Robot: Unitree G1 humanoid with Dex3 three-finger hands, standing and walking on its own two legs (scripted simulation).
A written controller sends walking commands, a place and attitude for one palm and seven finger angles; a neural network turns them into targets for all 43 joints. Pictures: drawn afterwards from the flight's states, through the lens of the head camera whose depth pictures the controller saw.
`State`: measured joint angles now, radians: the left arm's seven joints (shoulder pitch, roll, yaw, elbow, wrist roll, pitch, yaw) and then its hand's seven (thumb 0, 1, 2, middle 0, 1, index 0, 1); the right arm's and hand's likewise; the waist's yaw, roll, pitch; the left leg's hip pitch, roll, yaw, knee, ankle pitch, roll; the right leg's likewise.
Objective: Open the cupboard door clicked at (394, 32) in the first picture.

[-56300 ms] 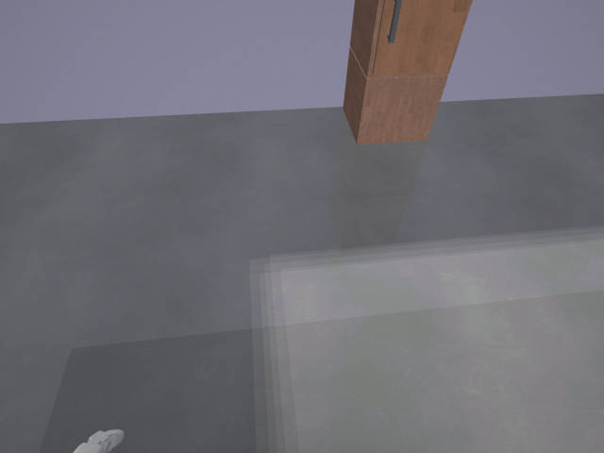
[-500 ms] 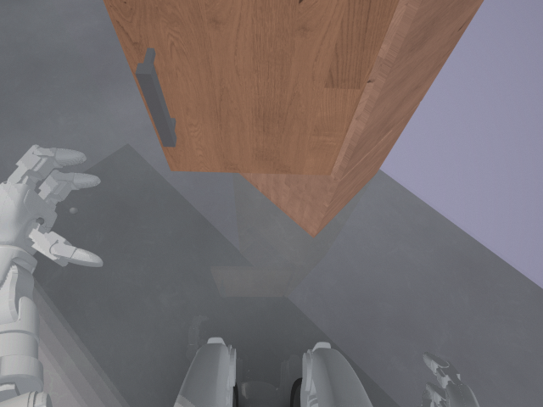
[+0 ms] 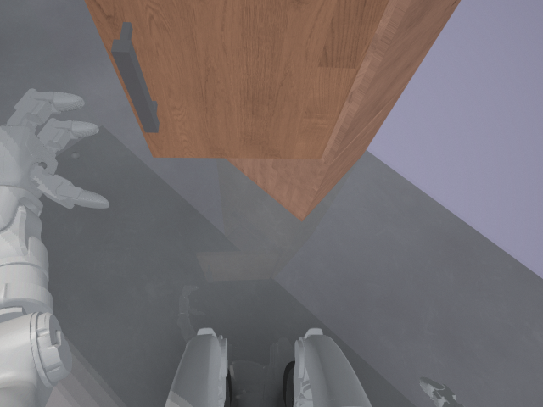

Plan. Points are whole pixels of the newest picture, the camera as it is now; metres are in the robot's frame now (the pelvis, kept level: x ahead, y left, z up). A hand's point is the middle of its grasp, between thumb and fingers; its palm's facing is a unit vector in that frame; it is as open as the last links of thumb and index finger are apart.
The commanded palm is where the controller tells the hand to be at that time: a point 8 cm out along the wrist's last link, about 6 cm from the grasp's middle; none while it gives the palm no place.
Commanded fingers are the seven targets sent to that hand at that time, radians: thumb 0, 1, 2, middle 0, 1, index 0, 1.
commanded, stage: move the hooked fingers beside the handle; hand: left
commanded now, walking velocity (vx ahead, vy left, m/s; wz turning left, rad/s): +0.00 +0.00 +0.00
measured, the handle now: (140, 83) +0.58 +0.20 +0.04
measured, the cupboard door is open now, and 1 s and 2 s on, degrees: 44 44 44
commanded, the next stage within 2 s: slide the fingers in behind the handle in 1.34 s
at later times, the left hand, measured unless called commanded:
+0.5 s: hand (98, 109) +0.52 +0.25 +0.04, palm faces +0.02 -1.00 -0.03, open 14.0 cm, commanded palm +0.52 +0.28 +0.03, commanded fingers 0.00 -0.50 0.30 -0.30 -1.20 -0.30 -1.20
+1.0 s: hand (90, 108) +0.53 +0.26 +0.04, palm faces +0.03 -1.00 -0.03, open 14.0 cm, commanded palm +0.52 +0.28 +0.03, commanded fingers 0.00 -0.50 0.30 -0.30 -1.20 -0.30 -1.20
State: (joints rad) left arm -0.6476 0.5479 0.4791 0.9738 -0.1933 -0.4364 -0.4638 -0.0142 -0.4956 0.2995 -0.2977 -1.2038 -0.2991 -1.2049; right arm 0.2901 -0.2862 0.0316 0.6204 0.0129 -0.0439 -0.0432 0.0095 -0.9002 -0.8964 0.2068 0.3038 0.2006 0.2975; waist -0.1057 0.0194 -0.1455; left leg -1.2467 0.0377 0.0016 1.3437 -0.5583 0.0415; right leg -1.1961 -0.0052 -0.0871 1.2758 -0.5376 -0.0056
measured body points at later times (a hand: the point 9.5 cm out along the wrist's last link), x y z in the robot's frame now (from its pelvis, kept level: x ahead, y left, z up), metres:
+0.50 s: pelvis -0.01 +0.00 -0.02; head +0.18 +0.04 +0.39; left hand +0.52 +0.31 +0.04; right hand +0.02 -0.28 -0.12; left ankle +0.03 +0.09 -0.61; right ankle +0.03 -0.12 -0.61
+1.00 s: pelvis +0.00 +0.00 -0.02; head +0.19 +0.05 +0.39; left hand +0.52 +0.32 +0.04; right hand +0.01 -0.27 -0.11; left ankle +0.03 +0.09 -0.61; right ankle +0.03 -0.12 -0.61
